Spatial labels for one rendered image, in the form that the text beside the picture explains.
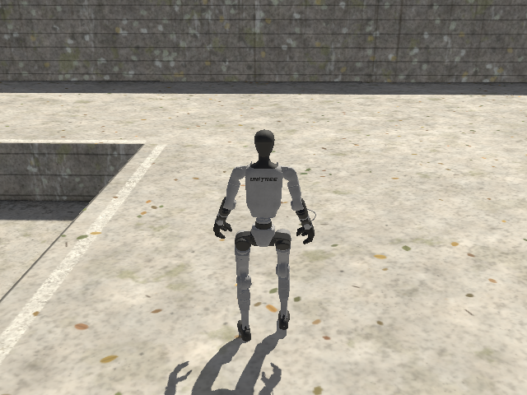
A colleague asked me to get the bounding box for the left robot forearm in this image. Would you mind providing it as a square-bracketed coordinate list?
[215, 197, 231, 225]

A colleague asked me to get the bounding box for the right robot forearm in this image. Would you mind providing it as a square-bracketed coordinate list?
[296, 198, 312, 230]

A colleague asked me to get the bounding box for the left robot upper arm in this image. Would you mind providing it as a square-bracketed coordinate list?
[223, 165, 247, 210]

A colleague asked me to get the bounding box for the humanoid robot head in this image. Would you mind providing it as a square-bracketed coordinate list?
[250, 129, 278, 169]

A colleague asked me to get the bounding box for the left robot foot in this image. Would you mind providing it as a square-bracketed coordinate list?
[237, 320, 251, 342]

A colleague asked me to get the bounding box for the right robot hand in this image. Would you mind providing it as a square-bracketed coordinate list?
[296, 225, 315, 244]

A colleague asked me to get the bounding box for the right robot upper arm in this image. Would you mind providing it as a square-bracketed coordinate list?
[281, 165, 304, 211]

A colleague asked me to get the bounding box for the left robot hand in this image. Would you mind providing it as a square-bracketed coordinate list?
[213, 222, 232, 239]

